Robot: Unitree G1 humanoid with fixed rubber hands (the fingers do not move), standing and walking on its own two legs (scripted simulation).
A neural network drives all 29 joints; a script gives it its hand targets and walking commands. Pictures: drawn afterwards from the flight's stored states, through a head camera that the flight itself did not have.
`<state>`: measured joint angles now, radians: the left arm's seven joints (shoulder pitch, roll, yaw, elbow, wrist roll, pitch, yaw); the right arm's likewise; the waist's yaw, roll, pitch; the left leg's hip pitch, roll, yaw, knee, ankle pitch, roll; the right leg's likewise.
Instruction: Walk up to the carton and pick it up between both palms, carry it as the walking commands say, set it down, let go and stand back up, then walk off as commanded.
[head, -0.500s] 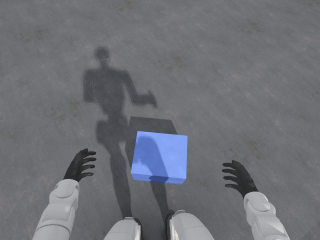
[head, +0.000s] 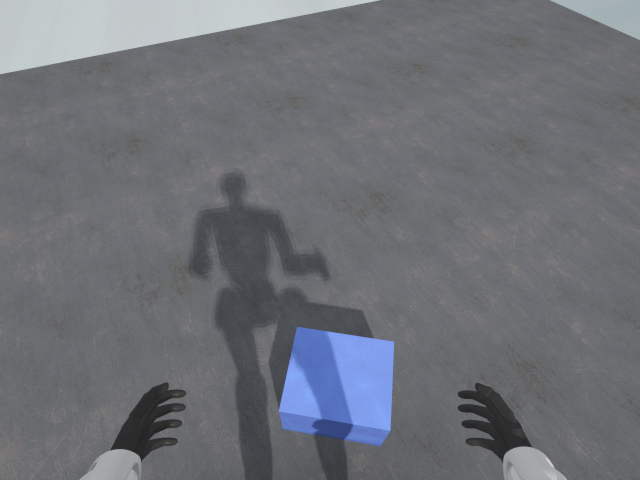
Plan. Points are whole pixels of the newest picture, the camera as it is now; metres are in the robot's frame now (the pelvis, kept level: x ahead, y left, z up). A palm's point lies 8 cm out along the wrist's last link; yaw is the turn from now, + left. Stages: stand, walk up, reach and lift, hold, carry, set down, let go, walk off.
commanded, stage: let go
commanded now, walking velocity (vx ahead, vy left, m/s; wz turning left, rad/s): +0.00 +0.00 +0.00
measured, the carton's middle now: (338, 385) +0.44 -0.05 -0.68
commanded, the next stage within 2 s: stand in 0.20 s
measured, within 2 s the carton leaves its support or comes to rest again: neither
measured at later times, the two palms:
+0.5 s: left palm (83, 461) +0.14 +0.29 -0.07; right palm (561, 477) +0.14 -0.29 -0.07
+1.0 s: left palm out of the picture +0.08 +0.29 -0.09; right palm out of the picture +0.08 -0.28 -0.10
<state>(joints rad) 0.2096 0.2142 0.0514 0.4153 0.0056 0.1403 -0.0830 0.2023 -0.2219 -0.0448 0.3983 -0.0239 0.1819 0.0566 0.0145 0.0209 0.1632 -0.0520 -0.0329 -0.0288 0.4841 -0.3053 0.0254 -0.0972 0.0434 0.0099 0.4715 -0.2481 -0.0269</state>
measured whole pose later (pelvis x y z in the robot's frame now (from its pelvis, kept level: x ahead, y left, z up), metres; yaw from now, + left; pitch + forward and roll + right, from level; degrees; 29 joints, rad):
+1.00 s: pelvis -0.01 +0.01 +0.00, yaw -1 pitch -4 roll +0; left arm 0.29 0.31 0.01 0.85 0.03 -0.03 0.00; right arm 0.27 -0.35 -0.03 0.85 -0.03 -0.04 0.00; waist 0.00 0.04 -0.09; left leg -0.12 -0.05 0.00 0.47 -0.28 0.04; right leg -0.19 0.03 0.04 0.49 -0.24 -0.01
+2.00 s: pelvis -0.03 +0.00 +0.01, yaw -3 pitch -4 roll +0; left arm 0.18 0.34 -0.01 1.05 0.02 -0.03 0.00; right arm 0.15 -0.36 -0.01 1.06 -0.01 -0.03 0.00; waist 0.00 0.02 0.00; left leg -0.13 -0.04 0.01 0.38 -0.20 0.03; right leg -0.19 0.04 0.07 0.38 -0.13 -0.02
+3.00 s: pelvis -0.07 -0.01 -0.01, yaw +2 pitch -1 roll +2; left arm 0.18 0.25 0.06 0.96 0.04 0.02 0.00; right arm 0.42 -0.18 -0.04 1.06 -0.03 0.00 -0.02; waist -0.04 -0.05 -0.03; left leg -0.15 -0.04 0.04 0.53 -0.37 0.02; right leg -0.49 -0.07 -0.03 0.91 -0.32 0.06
